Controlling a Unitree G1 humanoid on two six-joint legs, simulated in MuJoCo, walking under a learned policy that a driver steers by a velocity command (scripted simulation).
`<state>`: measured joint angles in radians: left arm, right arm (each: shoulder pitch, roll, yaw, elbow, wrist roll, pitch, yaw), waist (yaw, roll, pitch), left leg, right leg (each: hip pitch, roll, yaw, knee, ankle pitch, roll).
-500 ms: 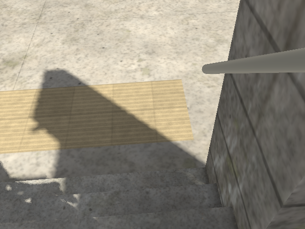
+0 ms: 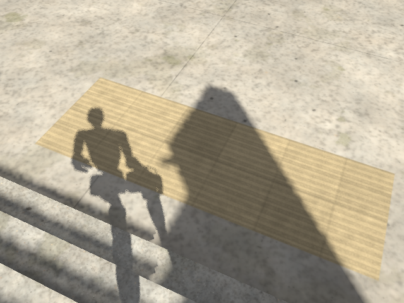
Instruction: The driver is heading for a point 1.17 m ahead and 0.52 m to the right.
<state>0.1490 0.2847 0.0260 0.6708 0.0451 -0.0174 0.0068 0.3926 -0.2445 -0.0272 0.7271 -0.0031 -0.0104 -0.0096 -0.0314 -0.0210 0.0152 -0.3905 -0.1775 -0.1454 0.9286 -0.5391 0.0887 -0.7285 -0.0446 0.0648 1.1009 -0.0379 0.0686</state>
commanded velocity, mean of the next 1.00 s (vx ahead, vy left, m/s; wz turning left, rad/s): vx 1.00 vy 0.00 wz -0.66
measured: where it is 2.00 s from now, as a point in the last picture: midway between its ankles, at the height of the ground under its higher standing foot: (313, 230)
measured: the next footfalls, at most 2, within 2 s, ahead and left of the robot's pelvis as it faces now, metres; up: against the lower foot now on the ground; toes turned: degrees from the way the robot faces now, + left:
right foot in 0.18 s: +0.17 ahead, -0.10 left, -0.21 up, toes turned +3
left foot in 0.56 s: +0.51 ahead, +0.07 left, -0.41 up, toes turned -20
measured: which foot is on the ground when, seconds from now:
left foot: down 0.00-0.16, up 0.18-0.54, down 0.56-0.90, up 0.92-1.00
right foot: up 0.00-0.16, down 0.18-0.56, up 0.58-0.90, down 0.92-1.00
